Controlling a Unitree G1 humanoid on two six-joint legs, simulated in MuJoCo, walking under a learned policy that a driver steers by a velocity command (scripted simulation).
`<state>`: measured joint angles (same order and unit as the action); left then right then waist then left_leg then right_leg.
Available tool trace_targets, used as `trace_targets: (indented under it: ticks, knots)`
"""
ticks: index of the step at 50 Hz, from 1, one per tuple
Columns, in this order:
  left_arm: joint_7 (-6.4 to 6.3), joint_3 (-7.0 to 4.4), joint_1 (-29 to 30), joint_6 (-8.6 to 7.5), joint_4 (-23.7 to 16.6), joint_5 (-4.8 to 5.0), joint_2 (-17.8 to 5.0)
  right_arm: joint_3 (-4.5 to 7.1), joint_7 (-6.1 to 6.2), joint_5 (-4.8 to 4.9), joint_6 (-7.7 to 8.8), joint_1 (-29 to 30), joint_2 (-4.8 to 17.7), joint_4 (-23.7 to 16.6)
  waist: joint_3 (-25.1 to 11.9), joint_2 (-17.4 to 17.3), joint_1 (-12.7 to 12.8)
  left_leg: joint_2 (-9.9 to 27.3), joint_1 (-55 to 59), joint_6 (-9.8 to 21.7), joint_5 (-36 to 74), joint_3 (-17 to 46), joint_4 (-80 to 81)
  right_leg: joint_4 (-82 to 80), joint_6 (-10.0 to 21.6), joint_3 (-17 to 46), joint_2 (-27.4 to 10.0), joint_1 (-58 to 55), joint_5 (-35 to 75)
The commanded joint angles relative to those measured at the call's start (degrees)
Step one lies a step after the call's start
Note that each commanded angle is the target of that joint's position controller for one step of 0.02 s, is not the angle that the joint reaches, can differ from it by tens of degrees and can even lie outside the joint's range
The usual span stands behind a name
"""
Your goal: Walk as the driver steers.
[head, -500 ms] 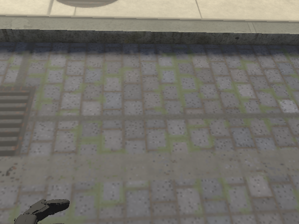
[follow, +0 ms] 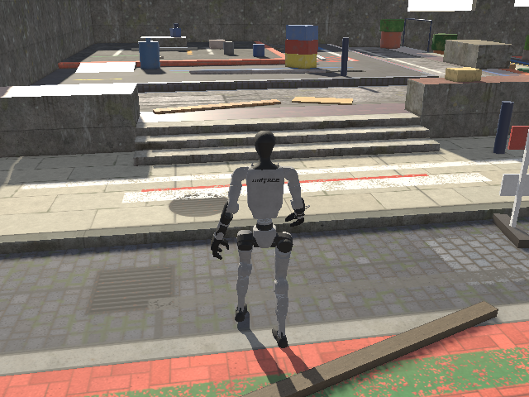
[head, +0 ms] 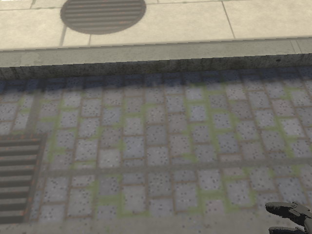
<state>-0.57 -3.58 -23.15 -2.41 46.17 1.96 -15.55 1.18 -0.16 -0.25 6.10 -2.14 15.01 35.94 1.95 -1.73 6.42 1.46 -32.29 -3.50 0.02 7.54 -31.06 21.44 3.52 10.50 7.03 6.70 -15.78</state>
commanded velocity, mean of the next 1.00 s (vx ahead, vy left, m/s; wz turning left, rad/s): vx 0.16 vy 0.00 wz -0.16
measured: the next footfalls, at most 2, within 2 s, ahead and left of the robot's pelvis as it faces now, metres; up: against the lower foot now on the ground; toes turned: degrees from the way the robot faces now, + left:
left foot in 0.06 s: +0.21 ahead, +0.14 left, +0.00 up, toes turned -8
right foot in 0.46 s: +0.28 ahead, -0.11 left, +0.00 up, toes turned -7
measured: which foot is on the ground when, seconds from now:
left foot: up 0.00-0.04, down 0.06-1.00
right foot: down 0.00-0.08, up 0.10-0.44, down 0.46-1.00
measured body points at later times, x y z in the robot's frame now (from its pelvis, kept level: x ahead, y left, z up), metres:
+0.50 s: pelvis +0.19 +0.01 -0.01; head +0.21 -0.01 +0.44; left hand +0.42 +0.22 -0.09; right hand +0.21 -0.27 -0.14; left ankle +0.16 +0.14 -0.74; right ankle +0.24 -0.11 -0.74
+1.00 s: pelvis +0.21 -0.01 -0.01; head +0.22 -0.01 +0.44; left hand +0.39 +0.22 -0.12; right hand +0.22 -0.28 -0.15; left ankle +0.17 +0.14 -0.74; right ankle +0.24 -0.11 -0.74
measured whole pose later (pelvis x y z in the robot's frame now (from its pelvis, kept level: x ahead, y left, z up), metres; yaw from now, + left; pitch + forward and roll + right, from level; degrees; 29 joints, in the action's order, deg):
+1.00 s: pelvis +0.21 -0.01 -0.01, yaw -9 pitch -1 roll +1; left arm -0.6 -2.1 -7.5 0.5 48.1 -0.2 -13.2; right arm 1.5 2.5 -0.7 -0.9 -14.2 14.5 53.3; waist 2.0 0.1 -0.8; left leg 1.6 -6.5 -2.2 -20.5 -0.4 -28.1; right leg 31.5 2.1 1.5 2.1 17.4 -12.9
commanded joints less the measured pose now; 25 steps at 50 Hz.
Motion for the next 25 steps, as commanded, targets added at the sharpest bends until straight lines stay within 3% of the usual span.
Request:
trace_targets:
  ticks: [1, 2, 3, 4, 5, 6, 7, 8, 9, 11, 15, 19, 22, 23, 24, 25]
  knots:
    - [-0.40, -2.39, 1.55, -0.18, -3.89, 0.03, -9.50, 2.63, -0.06, 0.87, 1.19, 0.41, 6.87, -4.27, -2.76, 7.09, -4.47, -2.28, 13.76, 1.52, -2.96, -1.53, 3.51, -0.90, 6.57, 14.77, -13.26, 5.62, 6.93]
    - [-0.34, -2.15, 2.07, -0.05, -4.14, -0.09, -8.58, 3.23, 0.07, 0.82, 1.32, -2.89, 7.61, -3.46, -3.76, 7.26, -6.44, -1.80, 18.77, 3.04, -4.13, -2.06, 5.70, 2.21, 5.38, 14.71, -12.09, 6.18, 7.20]
    - [-0.11, -1.41, 2.33, -0.22, -4.62, -0.51, -6.47, 4.04, 0.49, 0.28, 1.46, -8.36, 9.37, -2.78, -7.32, 6.29, -9.29, 1.78, 27.92, 5.56, -5.88, -0.14, 6.42, 9.96, 3.64, 12.44, -9.69, 8.87, 7.49]
    - [0.14, -0.04, 1.23, -0.56, -5.71, -1.67, -2.31, 4.98, 1.01, -0.28, 1.28, -17.29, 13.02, -1.93, -15.21, -2.12, -12.13, 12.96, 41.99, 9.64, -7.20, 10.36, 5.92, 27.43, 1.27, 5.89, -5.24, 16.27, -4.97]
    - [-0.05, 0.43, -5.28, -0.94, -7.27, 0.24, -1.82, 5.79, 0.43, -0.81, 0.29, -19.97, 15.88, 0.28, -19.56, -20.11, -8.82, 23.53, 51.61, 18.20, -14.28, 34.59, 10.64, 42.27, -1.29, -0.56, -0.92, 32.13, -19.64]
    - [-0.54, -0.75, -5.07, -0.63, -5.42, 0.48, -7.26, 4.70, -0.08, -0.36, 0.14, -17.10, 10.51, -0.91, -13.71, -11.24, -8.99, 22.20, 46.76, 17.62, -12.51, 34.56, 11.83, 48.87, -2.84, 0.96, -4.60, 36.22, -17.58]
    - [-0.73, -1.37, -0.36, -0.10, -5.63, -0.05, -9.05, 3.82, -0.17, -0.44, -0.01, -14.61, 7.51, -1.40, -8.35, -5.77, -9.51, 19.62, 40.90, 15.99, -0.13, 24.32, 10.43, 51.07, -3.91, 0.35, -5.43, 35.92, -13.44]
    - [-0.95, -1.46, 1.90, 0.43, -5.80, -0.81, -8.38, 3.20, -0.60, -0.79, -0.08, -11.92, 6.25, -1.51, -6.08, -1.36, -8.35, 17.01, 35.11, 15.51, 13.89, 16.77, 9.95, 50.67, -5.02, -1.05, -6.46, 33.42, -11.60]
    - [-1.02, -1.65, 3.27, 0.78, -6.50, -1.55, -7.81, 2.88, -0.86, -0.66, -0.18, -10.05, 5.26, -0.79, -4.58, -1.30, -7.10, 15.26, 31.31, 15.54, 23.08, 12.07, 9.81, 47.97, -5.61, -1.62, -7.70, 32.38, -10.68]
    - [-0.71, -0.99, 3.40, 1.45, -6.57, -1.46, -4.57, 2.60, -1.12, -0.89, 0.02, -8.73, 4.68, 0.75, -4.00, -4.44, -5.49, 11.64, 25.91, 14.82, 28.49, 5.34, 12.18, 41.54, -6.34, -4.10, -8.42, 27.32, -8.13]
    - [-0.14, 0.45, 6.82, 1.73, -7.37, -2.02, -1.75, 3.29, -0.23, -0.22, -1.02, -6.94, 7.71, 3.28, -7.01, -5.30, -5.16, 10.30, 22.76, 15.74, 32.19, -0.91, 13.57, 25.19, -7.06, -7.24, -8.72, 18.74, 1.38]
    - [0.60, 0.23, 11.87, 1.70, -8.58, -2.04, -3.88, 3.47, 0.04, 0.73, -2.12, -9.32, 9.60, 5.74, -7.40, -4.96, -6.87, 10.70, 22.68, 15.08, 24.52, -1.45, 12.74, 15.67, -5.66, -8.51, -7.52, 12.58, 8.28]
    - [0.62, -0.37, 11.81, 1.53, -8.69, -2.61, -5.00, 2.86, 0.02, 1.61, -2.33, -8.91, 8.73, 6.92, -6.59, -3.55, -4.98, 9.04, 20.88, 12.03, 12.27, -0.85, 8.55, 4.17, -2.31, -9.01, -6.76, 4.51, 15.55]
    - [0.13, -0.83, 11.74, 1.51, -9.12, -2.99, -7.22, 2.17, -0.08, 0.90, -2.01, -11.42, 6.97, 7.80, -7.29, -0.63, -5.32, 6.51, 18.83, 8.89, 5.76, -2.03, 5.89, 1.37, -0.65, -5.06, -10.44, -0.76, 27.31]
    - [-0.56, -1.34, 11.40, 1.86, -10.14, -3.52, -10.92, 1.33, -0.35, -1.35, -1.50, -15.39, 4.97, 7.86, -11.27, 6.60, -7.83, 2.12, 14.01, 5.31, -10.19, -5.27, 0.55, 5.29, 3.08, 2.46, -18.92, -9.23, 45.27]
    - [-0.83, -0.23, 12.65, 2.61, -9.83, -3.43, -7.26, 0.50, -0.04, -1.29, -1.98, -18.97, 2.58, 8.83, -14.15, 12.39, -8.92, 0.60, 13.40, 2.49, -24.30, -6.82, -1.62, 5.10, 9.57, 6.53, -23.41, -8.75, 42.43]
